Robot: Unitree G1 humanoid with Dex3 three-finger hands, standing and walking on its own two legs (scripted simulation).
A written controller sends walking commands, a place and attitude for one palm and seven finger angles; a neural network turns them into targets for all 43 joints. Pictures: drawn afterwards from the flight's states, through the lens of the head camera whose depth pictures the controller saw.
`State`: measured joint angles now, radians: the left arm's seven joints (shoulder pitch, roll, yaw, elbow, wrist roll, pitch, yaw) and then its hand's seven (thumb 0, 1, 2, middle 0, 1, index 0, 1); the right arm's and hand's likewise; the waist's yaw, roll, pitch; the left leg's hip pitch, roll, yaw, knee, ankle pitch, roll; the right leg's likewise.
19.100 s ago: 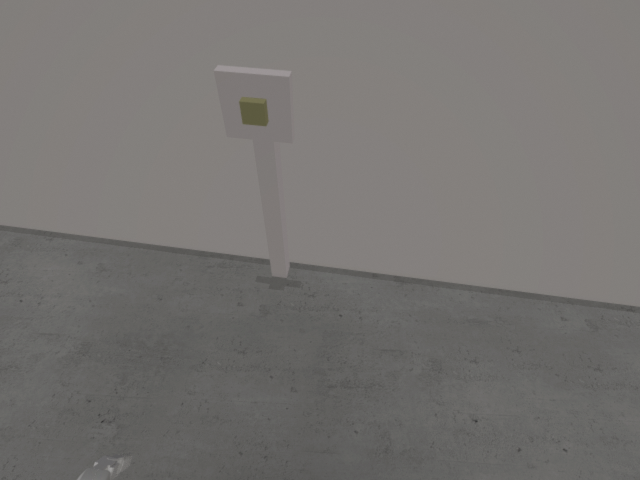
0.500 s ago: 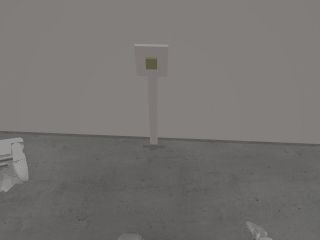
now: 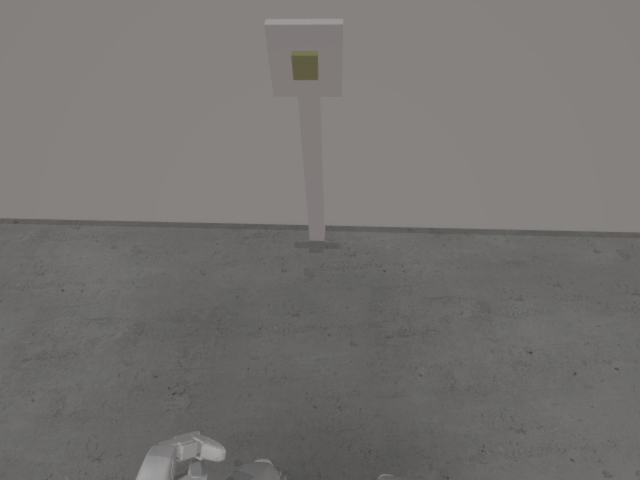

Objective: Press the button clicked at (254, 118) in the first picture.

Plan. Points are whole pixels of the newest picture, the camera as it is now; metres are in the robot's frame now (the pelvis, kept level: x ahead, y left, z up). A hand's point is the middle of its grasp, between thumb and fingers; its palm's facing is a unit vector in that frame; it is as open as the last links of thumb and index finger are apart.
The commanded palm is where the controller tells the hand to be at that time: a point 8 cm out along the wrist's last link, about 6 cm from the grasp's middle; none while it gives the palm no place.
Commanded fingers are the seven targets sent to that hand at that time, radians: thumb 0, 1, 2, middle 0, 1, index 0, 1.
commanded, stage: let the arm hang, fingers relaxed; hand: left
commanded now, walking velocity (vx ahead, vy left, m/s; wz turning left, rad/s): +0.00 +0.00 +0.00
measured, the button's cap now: (305, 65) +0.99 +0.08 +0.00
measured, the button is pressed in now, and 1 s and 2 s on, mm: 0 0 0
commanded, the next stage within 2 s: stand and wait in 0.78 s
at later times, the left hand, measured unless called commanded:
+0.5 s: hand out of the picture +0.04 +0.20 -0.14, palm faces +0.04 -0.98 -0.19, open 7.1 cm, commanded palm none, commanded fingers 0.00 0.90 0.90 -0.20 -0.30 -0.20 -0.30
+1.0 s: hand out of the picture +0.03 +0.21 -0.15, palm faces +0.00 -0.99 -0.17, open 7.4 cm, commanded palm none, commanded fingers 0.00 0.90 0.90 -0.20 -0.30 -0.20 -0.30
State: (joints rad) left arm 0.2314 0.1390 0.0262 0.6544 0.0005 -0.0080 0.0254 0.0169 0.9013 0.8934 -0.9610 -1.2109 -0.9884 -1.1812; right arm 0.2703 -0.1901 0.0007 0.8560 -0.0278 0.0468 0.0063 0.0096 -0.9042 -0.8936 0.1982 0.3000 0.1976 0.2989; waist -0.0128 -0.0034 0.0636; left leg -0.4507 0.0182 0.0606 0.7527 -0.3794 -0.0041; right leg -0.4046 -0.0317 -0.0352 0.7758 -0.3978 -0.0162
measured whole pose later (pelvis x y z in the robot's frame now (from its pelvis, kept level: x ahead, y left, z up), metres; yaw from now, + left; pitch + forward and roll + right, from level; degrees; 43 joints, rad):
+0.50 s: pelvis +0.04 +0.03 +0.03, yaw +0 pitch -1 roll +0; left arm 0.26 0.15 0.01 1.13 0.00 0.00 0.03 0.01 0.93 0.90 -0.25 -0.35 -0.24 -0.35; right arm 0.24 -0.16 -0.01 1.12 -0.02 0.00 -0.04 0.01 -0.94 -0.89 0.20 0.30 0.19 0.30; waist 0.01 0.00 0.03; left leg -0.13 0.00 0.06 0.40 -0.26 0.02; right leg -0.15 -0.02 -0.04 0.41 -0.25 0.00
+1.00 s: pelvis +0.03 +0.05 +0.03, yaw -1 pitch -1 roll +0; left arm 0.26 0.13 0.00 1.17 0.00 0.00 0.04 0.00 0.91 0.90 -0.20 -0.30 -0.20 -0.30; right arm 0.30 -0.10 0.00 1.18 -0.01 -0.01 -0.04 0.00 -0.91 -0.89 0.20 0.30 0.19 0.30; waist -0.01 0.00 0.06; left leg -0.12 -0.03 0.09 0.38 -0.24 0.05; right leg -0.15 -0.05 -0.01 0.40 -0.23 0.04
